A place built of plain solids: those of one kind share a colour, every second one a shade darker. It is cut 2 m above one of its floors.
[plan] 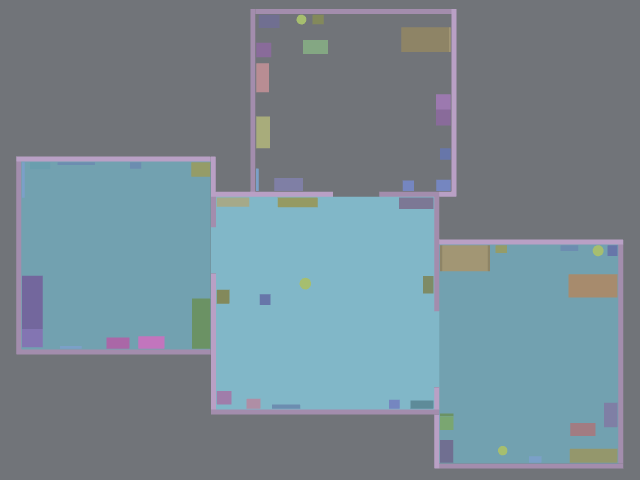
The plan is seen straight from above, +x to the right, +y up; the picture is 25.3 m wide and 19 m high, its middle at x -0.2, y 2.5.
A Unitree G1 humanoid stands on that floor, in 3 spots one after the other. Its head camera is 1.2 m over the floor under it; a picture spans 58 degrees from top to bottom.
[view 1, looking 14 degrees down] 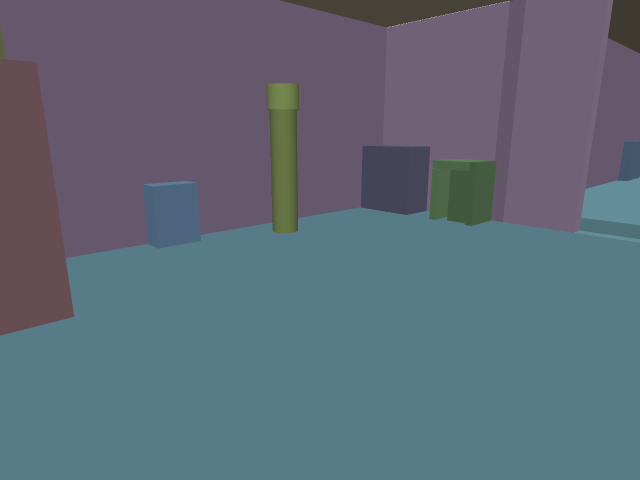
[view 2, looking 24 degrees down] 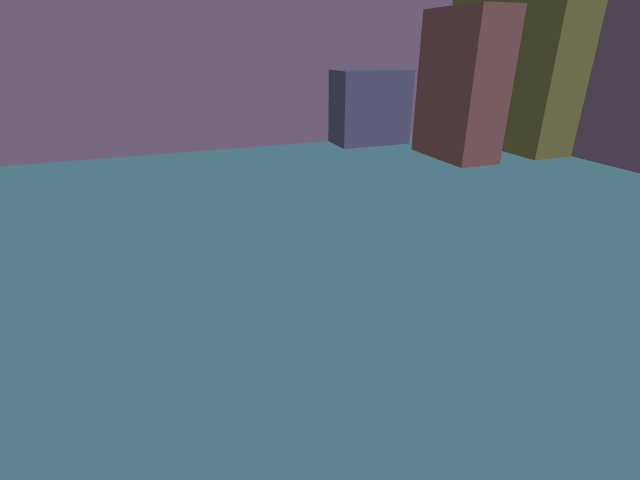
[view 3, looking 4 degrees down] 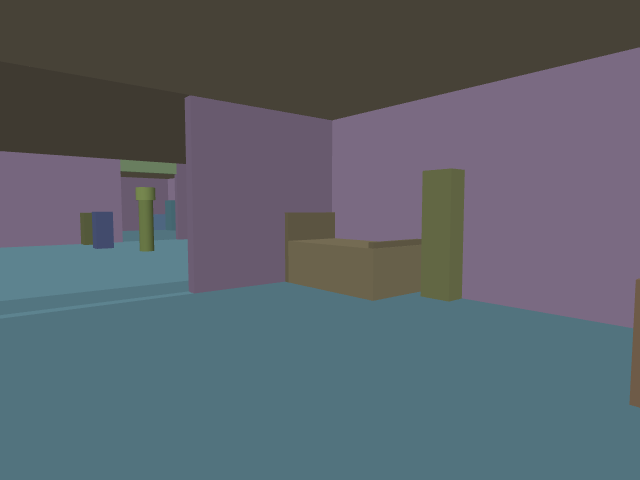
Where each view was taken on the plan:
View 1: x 10.33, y -1.66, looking -133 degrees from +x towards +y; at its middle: floor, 4.96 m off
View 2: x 5.95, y -1.66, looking -21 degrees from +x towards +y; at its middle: floor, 2.95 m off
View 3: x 10.40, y -2.89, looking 140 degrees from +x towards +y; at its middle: bed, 7.31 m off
